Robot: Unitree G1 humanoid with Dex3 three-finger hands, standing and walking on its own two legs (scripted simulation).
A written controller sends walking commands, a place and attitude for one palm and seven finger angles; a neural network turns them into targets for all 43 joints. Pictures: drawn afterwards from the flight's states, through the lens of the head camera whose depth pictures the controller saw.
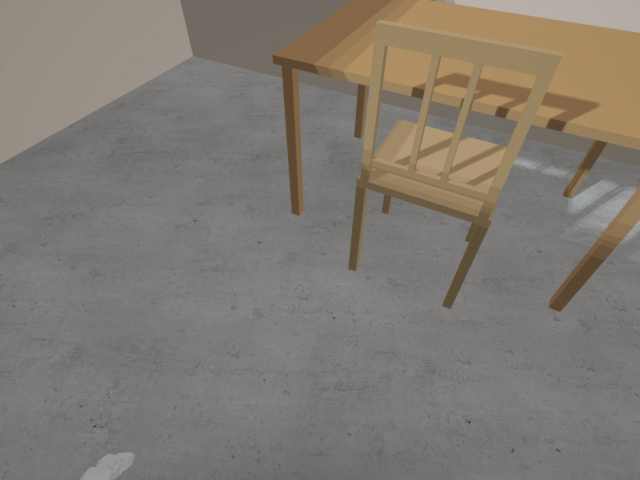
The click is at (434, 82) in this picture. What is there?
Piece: chair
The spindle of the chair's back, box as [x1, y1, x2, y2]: [408, 55, 440, 171]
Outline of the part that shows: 439,56 432,55 408,166 408,170 413,171 415,168 440,59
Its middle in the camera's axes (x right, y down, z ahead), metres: +0.26 -0.31 +1.01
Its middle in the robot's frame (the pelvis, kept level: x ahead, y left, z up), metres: +0.97 -0.23 -0.05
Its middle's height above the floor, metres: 0.72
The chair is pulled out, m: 0.00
